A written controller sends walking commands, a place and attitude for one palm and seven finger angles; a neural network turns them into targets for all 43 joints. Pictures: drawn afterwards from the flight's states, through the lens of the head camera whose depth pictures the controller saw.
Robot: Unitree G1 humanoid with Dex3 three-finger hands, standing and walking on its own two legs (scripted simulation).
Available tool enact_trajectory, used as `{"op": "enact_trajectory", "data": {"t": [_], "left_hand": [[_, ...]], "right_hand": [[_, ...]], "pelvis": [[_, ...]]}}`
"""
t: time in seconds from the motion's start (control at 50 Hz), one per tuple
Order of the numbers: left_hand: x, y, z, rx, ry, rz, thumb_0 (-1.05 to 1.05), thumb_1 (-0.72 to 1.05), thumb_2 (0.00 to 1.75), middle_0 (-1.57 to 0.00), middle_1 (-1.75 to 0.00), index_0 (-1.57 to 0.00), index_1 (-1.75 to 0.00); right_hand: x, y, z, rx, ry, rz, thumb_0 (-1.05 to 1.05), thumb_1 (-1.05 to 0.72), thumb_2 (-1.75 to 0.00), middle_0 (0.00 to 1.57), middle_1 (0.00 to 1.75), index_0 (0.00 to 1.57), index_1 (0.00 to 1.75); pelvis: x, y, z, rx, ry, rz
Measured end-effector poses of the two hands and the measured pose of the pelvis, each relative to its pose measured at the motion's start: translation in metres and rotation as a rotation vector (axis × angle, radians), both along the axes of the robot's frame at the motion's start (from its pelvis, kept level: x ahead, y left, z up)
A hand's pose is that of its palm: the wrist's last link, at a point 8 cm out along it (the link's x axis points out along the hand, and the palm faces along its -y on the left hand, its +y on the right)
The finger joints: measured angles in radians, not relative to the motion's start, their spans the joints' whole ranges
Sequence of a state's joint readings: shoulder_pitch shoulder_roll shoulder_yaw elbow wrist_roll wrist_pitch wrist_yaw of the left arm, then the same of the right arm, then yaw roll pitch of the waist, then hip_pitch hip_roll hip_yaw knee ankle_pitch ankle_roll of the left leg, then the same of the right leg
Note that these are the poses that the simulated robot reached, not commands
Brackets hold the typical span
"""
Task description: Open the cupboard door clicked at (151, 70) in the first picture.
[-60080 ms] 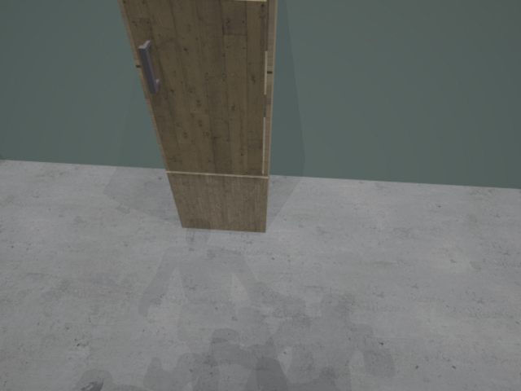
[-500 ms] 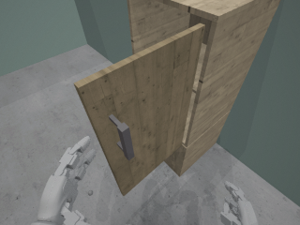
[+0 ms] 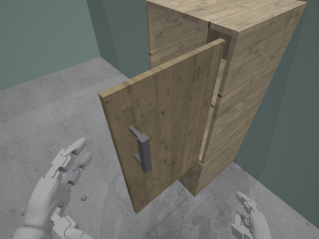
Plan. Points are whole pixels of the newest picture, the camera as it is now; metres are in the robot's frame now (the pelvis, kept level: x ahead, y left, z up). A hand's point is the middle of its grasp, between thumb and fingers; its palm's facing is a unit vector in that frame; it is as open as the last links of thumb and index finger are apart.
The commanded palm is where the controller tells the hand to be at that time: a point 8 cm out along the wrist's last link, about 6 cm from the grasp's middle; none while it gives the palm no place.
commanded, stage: draw the hand back to the body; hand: left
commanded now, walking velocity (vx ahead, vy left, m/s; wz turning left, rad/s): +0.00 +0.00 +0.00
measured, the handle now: (140, 150) +0.31 +0.08 +0.09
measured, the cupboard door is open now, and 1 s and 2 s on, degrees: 91 91 91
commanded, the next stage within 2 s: step back with the hand held close in 1.14 s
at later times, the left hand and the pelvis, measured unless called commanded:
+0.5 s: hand (43, 168) +0.20 +0.24 +0.16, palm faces +0.31 -0.87 -0.37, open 12.3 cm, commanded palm +0.16 +0.29 +0.19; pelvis +0.02 +0.02 +0.04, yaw -2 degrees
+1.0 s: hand (32, 151) +0.22 +0.26 +0.19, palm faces +0.41 -0.83 -0.38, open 7.6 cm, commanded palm +0.17 +0.30 +0.21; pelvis +0.02 +0.01 +0.04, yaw -2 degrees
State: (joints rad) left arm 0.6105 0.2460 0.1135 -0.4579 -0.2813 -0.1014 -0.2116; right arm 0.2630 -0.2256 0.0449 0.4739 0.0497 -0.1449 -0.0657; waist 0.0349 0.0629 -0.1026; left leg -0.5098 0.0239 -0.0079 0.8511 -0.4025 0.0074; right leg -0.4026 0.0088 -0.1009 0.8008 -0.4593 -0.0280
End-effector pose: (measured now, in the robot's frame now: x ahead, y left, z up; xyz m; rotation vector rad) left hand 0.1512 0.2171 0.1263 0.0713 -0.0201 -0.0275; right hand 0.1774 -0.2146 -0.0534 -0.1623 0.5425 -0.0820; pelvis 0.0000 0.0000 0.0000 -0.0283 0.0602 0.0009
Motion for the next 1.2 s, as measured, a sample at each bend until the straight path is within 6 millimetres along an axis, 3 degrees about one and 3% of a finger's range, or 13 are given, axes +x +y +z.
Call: {"op": "enact_trajectory", "data": {"t": [0.08, 0.22, 0.36, 0.58, 0.8, 0.96, 1.2], "left_hand": [[0.0, 0.009, 0.007, 0.008, -0.007, 0.008, -0.01, -0.47, 0.31, -0.15, -0.3, -0.15, -0.3], [-0.002, 0.032, 0.026, 0.222, 0.009, 0.223, -0.01, -0.31, 0.38, -0.16, -0.3, -0.16, -0.3], [0.004, 0.05, 0.034, 0.28, 0.02, 0.313, -0.01, -0.09, 0.47, -0.16, -0.3, -0.16, -0.3], [0.022, 0.071, 0.064, 0.342, -0.064, 0.365, 0.0, 0.28, 0.63, -0.18, -0.3, -0.18, -0.3], [0.031, 0.089, 0.086, 0.379, -0.134, 0.443, 0.01, 0.66, 0.8, -0.2, -0.3, -0.2, -0.3], [0.03, 0.082, 0.08, 0.353, -0.113, 0.444, 0.01, 0.84, 0.87, -0.2, -0.3, -0.2, -0.3], [0.023, 0.073, 0.082, 0.361, -0.119, 0.437, 0.02, 0.89, 0.89, -0.21, -0.3, -0.21, -0.3]], "right_hand": [[0.0, 0.0, 0.005, -0.006, -0.014, 0.002, 0.01, -0.9, -0.89, 0.2, 0.3, 0.2, 0.3], [-0.003, 0.004, 0.015, -0.043, 0.024, -0.017, 0.01, -0.9, -0.89, 0.2, 0.3, 0.2, 0.3], [-0.002, 0.01, 0.016, -0.064, 0.084, 0.001, 0.01, -0.9, -0.89, 0.2, 0.3, 0.2, 0.3], [0.014, 0.018, 0.018, -0.043, 0.105, 0.012, 0.01, -0.9, -0.89, 0.21, 0.3, 0.2, 0.3], [0.02, 0.012, 0.018, -0.038, 0.131, 0.008, 0.01, -0.9, -0.89, 0.21, 0.3, 0.2, 0.3], [0.014, 0.0, 0.016, -0.044, 0.155, -0.01, 0.01, -0.9, -0.89, 0.2, 0.3, 0.2, 0.3], [0.006, -0.011, 0.015, -0.044, 0.156, -0.028, 0.01, -0.9, -0.89, 0.2, 0.3, 0.2, 0.3]], "pelvis": [[-0.001, 0.001, 0.003, -0.002, -0.014, 0.002], [0.001, 0.004, 0.019, -0.003, -0.059, -0.015], [0.007, 0.012, 0.03, 0.006, -0.092, -0.019], [0.021, 0.019, 0.037, 0.017, -0.114, -0.036], [0.024, 0.015, 0.04, 0.02, -0.121, -0.039], [0.023, 0.009, 0.041, 0.021, -0.125, -0.04], [0.017, 0.001, 0.041, 0.02, -0.136, -0.039]]}}
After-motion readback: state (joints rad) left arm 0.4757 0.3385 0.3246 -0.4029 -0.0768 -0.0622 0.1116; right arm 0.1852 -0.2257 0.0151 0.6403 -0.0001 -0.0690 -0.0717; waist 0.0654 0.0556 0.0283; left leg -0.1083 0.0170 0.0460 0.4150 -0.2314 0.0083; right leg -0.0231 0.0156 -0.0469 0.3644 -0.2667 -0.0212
